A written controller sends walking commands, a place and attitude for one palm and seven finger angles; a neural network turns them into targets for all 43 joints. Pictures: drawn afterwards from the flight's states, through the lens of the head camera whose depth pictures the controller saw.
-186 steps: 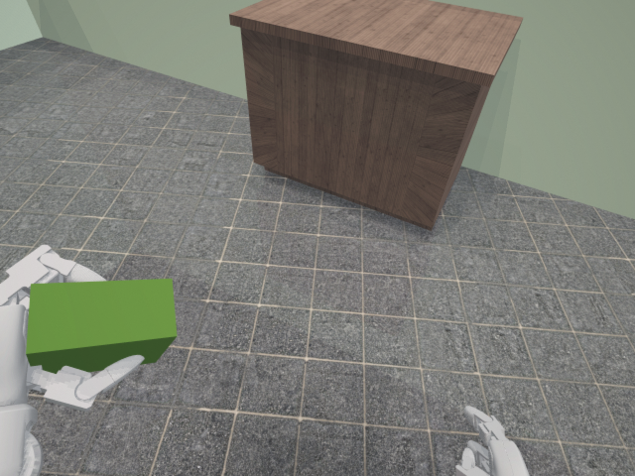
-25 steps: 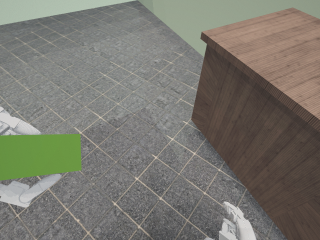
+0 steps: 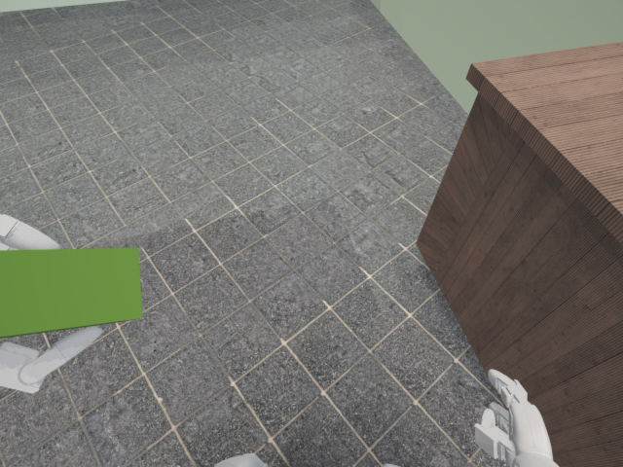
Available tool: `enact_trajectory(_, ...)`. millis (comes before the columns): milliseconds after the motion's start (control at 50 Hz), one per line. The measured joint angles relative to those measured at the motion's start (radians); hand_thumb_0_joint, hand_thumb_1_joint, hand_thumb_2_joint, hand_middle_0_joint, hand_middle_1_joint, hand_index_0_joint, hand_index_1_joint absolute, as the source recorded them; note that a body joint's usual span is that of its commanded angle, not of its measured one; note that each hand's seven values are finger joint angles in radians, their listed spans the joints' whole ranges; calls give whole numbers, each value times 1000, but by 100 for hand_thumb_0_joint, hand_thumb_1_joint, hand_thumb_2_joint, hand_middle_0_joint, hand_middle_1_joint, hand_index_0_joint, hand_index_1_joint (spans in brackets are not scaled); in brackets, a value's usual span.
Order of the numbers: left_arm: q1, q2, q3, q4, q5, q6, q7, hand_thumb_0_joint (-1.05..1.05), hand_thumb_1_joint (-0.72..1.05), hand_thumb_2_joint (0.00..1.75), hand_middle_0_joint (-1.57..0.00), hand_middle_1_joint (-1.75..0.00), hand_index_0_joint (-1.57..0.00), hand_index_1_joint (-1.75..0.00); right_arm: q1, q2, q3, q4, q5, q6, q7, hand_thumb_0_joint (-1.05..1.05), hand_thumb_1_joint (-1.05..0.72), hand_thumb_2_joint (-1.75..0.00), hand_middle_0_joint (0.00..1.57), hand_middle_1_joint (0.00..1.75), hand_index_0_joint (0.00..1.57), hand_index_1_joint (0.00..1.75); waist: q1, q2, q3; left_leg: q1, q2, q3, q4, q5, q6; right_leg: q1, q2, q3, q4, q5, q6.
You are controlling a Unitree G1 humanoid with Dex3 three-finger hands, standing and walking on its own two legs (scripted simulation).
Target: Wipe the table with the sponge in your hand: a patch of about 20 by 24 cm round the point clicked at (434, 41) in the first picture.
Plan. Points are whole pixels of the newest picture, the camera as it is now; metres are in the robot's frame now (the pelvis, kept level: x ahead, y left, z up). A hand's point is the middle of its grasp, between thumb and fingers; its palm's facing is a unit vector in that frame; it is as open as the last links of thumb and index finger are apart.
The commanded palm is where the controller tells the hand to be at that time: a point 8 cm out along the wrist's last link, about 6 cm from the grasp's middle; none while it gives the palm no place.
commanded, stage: turn to face it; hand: left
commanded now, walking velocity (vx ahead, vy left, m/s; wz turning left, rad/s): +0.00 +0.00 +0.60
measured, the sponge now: (75, 293) +0.23 +0.21 +0.19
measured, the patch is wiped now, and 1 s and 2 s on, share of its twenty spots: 0.00 0.00 0.00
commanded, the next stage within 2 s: none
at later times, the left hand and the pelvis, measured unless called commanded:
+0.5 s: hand (128, 347) +0.19 +0.16 +0.17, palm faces +0.43 -0.83 -0.36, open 10.1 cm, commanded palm +0.14 +0.20 +0.20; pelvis -0.03 -0.08 +0.02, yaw -2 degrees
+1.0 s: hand (199, 362) +0.18 +0.10 +0.18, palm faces +0.13 -0.90 -0.41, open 10.1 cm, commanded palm +0.15 +0.14 +0.20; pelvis -0.09 -0.07 +0.02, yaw -19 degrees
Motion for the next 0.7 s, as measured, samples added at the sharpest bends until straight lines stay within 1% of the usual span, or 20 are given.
enact_trajectory(20,-22,-6,-6,35,6,0,-9,-1,-49,101,-75,-135,-75,-135,-5,16,5,11,2,-5,10,1,-91,-90,19,29,20,30,-2,8,5,-1,3,-18,14,-26,14,-40,32,42,100,-55,7)
enact_trajectory(40,-38,-12,-14,66,11,7,-19,-1,-49,101,-75,-135,-75,-135,-8,32,16,21,4,-9,21,1,-91,-90,19,29,20,30,-5,15,7,2,6,-37,11,-40,19,-78,59,68,167,-80,14)
enact_trajectory(60,-47,-19,-24,87,17,18,-27,-1,-49,101,-75,-135,-75,-135,-8,47,28,28,8,-12,33,1,-91,-90,19,29,20,30,-7,21,7,5,10,-57,0,-39,17,-109,80,84,199,-80,20)
enact_trajectory(100,-43,-34,-44,91,23,41,-36,-1,-49,101,-75,-135,-75,-135,-1,74,52,34,11,-21,53,1,-91,-90,20,29,20,30,-4,27,10,14,17,-91,-32,-15,3,-150,102,102,181,-23,25)
enact_trajectory(160,8,-58,-76,29,21,55,-38,-1,-49,101,-75,-135,-75,-135,21,100,82,33,10,-46,69,1,-91,-90,20,29,20,30,22,30,8,28,26,-118,-64,11,-10,-163,108,111,70,86,21)
enact_trajectory(200,40,-68,-94,-9,22,47,-37,-1,-49,101,-75,-135,-75,-135,33,110,96,41,7,-65,68,1,-90,-90,20,29,20,30,49,33,0,38,30,-124,-77,19,-20,-142,111,113,-5,119,16)
enact_trajectory(240,47,-73,-101,-15,25,31,-34,-1,-49,101,-75,-135,-75,-135,39,113,107,56,3,-81,60,1,-90,-90,20,30,21,30,76,41,-16,49,37,-125,-88,25,-30,-97,120,110,-92,122,11)
enact_trajectory(280,24,-76,-97,21,31,18,-28,-1,-49,101,-75,-135,-75,-135,40,111,115,69,1,-90,51,1,-90,-90,20,30,21,30,100,57,-38,53,48,-122,-84,24,-44,-31,135,103,-196,124,8)
enact_trajectory(320,-19,-79,-83,84,38,16,-22,-1,-49,101,-75,-135,-75,-135,37,107,120,73,2,-94,46,1,-90,-90,20,30,21,30,120,68,-61,42,62,-109,-46,4,-60,46,149,95,-312,160,5)
enact_trajectory(340,-50,-86,-78,125,42,17,-21,-1,-49,101,-75,-135,-75,-135,30,101,119,73,3,-94,45,1,-90,-90,20,30,21,30,126,78,-69,27,76,-100,-9,-17,-66,63,160,96,-351,209,-19)
enact_trajectory(360,-87,-105,-84,172,48,22,-23,-1,-49,101,-75,-135,-75,-135,19,90,115,80,3,-91,45,1,-90,-90,20,30,21,30,126,99,-71,9,91,-104,41,-84,-69,57,175,93,-342,230,-57)
enact_trajectory(380,-121,-123,-95,217,49,33,-25,-1,-49,101,-75,-135,-75,-135,10,79,110,89,1,-88,42,1,-90,-90,20,30,21,30,122,107,-76,-16,86,-121,109,-170,-72,47,180,92,-328,232,-88)
enact_trajectory(400,-152,-142,-108,257,48,46,-27,-1,-49,101,-75,-135,-75,-135,3,68,105,100,0,-84,42,1,-90,-90,20,30,21,30,121,104,-82,-43,69,-138,195,-224,-78,39,180,98,-325,233,-110)
enact_trajectory(440,-181,-176,-132,313,45,65,-32,-1,-49,101,-75,-135,-75,-135,-9,46,98,109,-3,-72,44,1,-90,-90,20,30,21,30,118,84,-88,-87,37,-155,369,-230,-91,32,179,128,-350,252,-128)
enact_trajectory(480,-169,-190,-153,326,40,69,-39,-1,-49,101,-75,-135,-75,-135,-19,26,93,98,-5,-58,43,1,-90,-90,20,30,21,30,94,65,-86,-112,22,-160,493,-191,-105,30,185,155,-393,291,-132)
enact_trajectory(500,-156,-187,-165,319,38,66,-44,-1,-49,101,-75,-135,-75,-135,-21,17,88,89,-5,-52,42,1,-90,-90,20,30,21,30,78,56,-83,-116,18,-162,522,-175,-109,29,190,165,-414,308,-134)
enact_trajectory(560,-108,-151,-185,254,34,43,-61,-1,-49,101,-75,-135,-75,-135,-16,-10,64,63,-7,-38,43,1,-90,-90,20,29,21,30,35,36,-75,-96,17,-165,495,-162,-114,15,209,185,-465,354,-142)
enact_trajectory(600,-70,-112,-171,191,29,19,-66,-1,-49,101,-75,-135,-75,-135,-7,-27,43,52,-8,-29,45,1,-91,-90,20,29,20,30,21,24,-72,-65,14,-167,417,-182,-114,-1,227,202,-494,383,-147)
enact_trajectory(640,-30,-70,-134,134,23,-6,-65,-1,-49,101,-75,-135,-74,-135,6,-42,24,44,-7,-17,48,1,-91,-90,20,29,20,30,16,15,-73,-29,8,-164,319,-212,-111,-21,245,222,-517,411,-150)
enact_trajectory(700,4,-26,-70,86,16,-30,-56,-1,-49,101,-75,-135,-74,-135,28,-58,6,38,0,4,53,1,-91,-90,20,29,20,30,21,7,-77,21,-6,-155,180,-258,-104,-49,268,250,-543,447,-151)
